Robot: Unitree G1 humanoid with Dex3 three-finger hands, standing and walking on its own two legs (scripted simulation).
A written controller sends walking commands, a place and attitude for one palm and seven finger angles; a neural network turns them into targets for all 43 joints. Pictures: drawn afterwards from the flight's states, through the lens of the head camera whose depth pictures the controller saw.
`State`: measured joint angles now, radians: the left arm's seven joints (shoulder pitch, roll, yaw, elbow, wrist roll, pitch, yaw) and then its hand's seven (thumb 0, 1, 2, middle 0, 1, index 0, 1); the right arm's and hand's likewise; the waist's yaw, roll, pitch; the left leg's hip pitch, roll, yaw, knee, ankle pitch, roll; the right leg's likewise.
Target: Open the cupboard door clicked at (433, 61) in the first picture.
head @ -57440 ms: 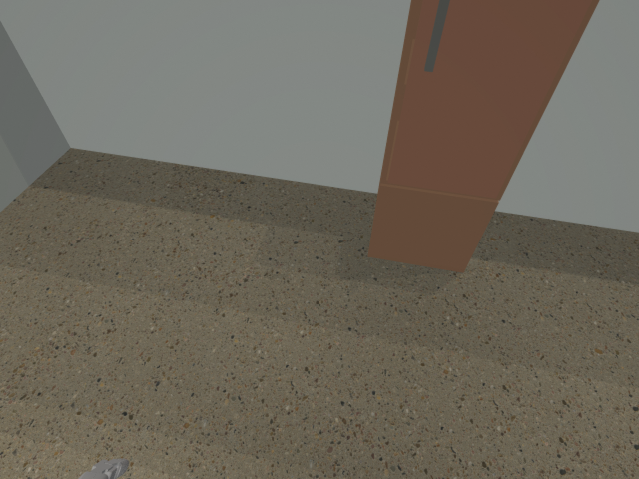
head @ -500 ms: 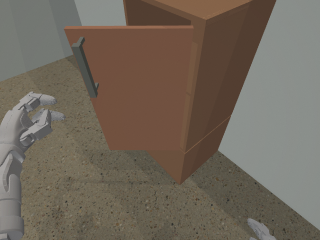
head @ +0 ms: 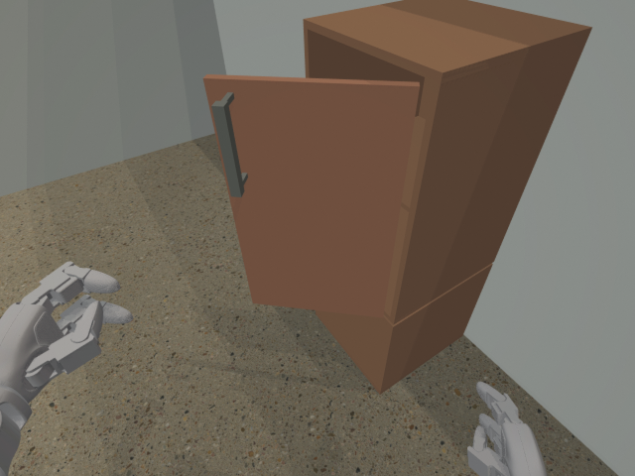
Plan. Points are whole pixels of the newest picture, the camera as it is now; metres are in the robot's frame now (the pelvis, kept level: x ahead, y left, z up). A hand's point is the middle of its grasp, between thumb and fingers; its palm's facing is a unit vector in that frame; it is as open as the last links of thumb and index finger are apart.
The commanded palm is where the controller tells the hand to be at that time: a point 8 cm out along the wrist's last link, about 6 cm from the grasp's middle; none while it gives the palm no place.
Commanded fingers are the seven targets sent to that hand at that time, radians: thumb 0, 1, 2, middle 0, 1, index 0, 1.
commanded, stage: open thumb and fingers to let go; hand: left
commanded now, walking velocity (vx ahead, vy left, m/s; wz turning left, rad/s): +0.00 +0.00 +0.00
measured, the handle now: (233, 146) +0.58 +0.23 +0.15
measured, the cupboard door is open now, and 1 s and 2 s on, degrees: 48 48 48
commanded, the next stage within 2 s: slide the hand sideways off the handle in 0.76 s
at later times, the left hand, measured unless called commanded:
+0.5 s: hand (100, 327) +0.22 +0.27 +0.13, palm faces +0.05 -0.99 -0.09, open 13.1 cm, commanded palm +0.18 +0.32 +0.14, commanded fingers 0.00 -0.50 0.30 -0.24 -0.85 -0.24 -0.85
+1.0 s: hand (105, 320) +0.23 +0.27 +0.13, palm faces +0.03 -1.00 -0.09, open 16.2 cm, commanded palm +0.19 +0.32 +0.14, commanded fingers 0.00 -0.50 0.30 -0.15 -0.30 -0.15 -0.30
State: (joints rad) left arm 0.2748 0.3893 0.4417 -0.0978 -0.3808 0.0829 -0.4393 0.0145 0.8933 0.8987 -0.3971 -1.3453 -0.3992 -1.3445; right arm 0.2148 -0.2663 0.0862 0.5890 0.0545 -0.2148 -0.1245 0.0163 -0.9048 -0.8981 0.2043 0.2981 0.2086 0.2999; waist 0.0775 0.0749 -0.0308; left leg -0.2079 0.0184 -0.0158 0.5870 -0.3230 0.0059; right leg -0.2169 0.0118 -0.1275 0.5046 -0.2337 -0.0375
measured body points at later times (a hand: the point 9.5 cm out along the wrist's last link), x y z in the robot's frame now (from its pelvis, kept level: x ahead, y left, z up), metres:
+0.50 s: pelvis +0.01 +0.01 +0.00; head -0.01 -0.01 +0.45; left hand +0.21 +0.33 +0.14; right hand +0.18 -0.24 -0.07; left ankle +0.00 +0.11 -0.73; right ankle +0.03 -0.10 -0.73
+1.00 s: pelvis +0.02 +0.02 +0.00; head +0.01 +0.00 +0.45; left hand +0.22 +0.32 +0.14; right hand +0.22 -0.21 -0.06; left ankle +0.00 +0.11 -0.73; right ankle +0.03 -0.10 -0.73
